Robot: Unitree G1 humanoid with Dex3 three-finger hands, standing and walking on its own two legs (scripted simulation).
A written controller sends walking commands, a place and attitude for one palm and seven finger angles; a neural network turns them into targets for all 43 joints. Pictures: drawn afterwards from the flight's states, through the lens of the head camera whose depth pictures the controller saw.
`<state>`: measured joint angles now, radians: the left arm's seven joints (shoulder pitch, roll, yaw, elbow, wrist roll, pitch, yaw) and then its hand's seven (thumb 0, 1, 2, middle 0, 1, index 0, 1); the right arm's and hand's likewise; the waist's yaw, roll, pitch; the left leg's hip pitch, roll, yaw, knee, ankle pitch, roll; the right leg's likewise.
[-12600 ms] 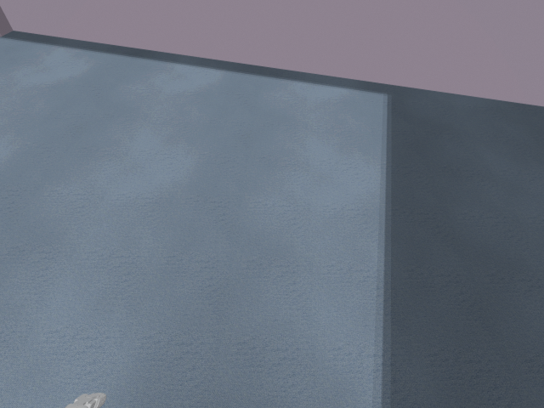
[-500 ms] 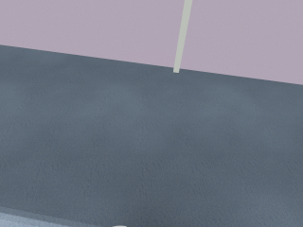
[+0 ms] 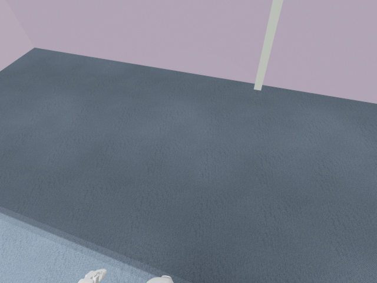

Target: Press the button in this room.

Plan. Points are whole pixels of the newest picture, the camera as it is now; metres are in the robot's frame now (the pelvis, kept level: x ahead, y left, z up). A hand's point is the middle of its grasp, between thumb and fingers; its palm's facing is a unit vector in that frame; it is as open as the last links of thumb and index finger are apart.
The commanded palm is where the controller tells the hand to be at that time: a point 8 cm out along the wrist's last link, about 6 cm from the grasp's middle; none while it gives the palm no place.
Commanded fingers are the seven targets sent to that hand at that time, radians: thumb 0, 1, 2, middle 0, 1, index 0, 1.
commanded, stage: turn or walk to find it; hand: left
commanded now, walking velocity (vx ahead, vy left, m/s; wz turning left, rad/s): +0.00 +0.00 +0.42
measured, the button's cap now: out of the picture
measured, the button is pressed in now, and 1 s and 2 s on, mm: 0 0 0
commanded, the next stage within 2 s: stand and wait in 0.52 s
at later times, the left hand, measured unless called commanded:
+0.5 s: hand out of the picture -0.05 +0.24 -0.18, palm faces +0.28 -0.93 -0.25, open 7.4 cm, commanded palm none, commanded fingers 0.00 0.90 0.90 -0.20 -0.30 -0.20 -0.30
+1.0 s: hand out of the picture -0.03 +0.16 -0.15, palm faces +0.33 -0.91 -0.25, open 7.2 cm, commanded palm none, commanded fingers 0.00 0.90 0.90 -0.20 -0.30 -0.20 -0.30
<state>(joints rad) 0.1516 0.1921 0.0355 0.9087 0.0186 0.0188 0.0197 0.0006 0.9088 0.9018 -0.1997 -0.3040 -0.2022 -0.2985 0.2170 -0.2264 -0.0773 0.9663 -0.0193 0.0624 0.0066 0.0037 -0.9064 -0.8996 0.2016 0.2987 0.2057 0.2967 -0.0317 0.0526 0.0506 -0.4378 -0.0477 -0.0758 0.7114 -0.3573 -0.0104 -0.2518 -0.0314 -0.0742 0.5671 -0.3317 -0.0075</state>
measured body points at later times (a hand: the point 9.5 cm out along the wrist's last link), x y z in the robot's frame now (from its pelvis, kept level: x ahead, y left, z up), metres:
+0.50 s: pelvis -0.02 +0.02 +0.00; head +0.02 +0.05 +0.45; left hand -0.07 +0.29 -0.16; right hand +0.15 -0.19 -0.13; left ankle -0.05 +0.13 -0.73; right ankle -0.02 -0.11 -0.67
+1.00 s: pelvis -0.02 -0.03 +0.01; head +0.01 -0.05 +0.46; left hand -0.05 +0.21 -0.13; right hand +0.08 -0.25 -0.16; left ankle -0.09 +0.11 -0.69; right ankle +0.02 -0.10 -0.73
